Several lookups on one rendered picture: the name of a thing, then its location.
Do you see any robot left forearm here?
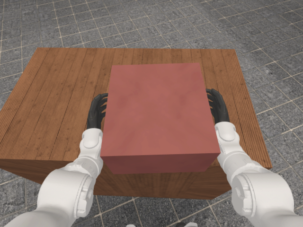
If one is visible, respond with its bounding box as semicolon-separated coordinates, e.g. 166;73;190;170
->
37;128;103;206

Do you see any pedestal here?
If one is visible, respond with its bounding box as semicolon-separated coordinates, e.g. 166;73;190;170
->
0;47;273;200

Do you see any robot right hand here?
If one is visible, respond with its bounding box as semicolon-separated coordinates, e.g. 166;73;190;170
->
206;88;230;124

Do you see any robot left hand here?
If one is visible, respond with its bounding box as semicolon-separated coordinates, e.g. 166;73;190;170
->
87;93;108;129

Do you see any robot right upper arm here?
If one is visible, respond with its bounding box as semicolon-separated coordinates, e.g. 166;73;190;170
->
232;173;303;227

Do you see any robot left upper arm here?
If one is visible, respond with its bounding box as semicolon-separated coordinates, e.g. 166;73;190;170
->
4;169;94;227

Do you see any robot right forearm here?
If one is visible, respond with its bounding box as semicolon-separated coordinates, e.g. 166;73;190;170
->
214;122;294;209

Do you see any carton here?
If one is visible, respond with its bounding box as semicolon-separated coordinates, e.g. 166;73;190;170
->
100;63;221;174

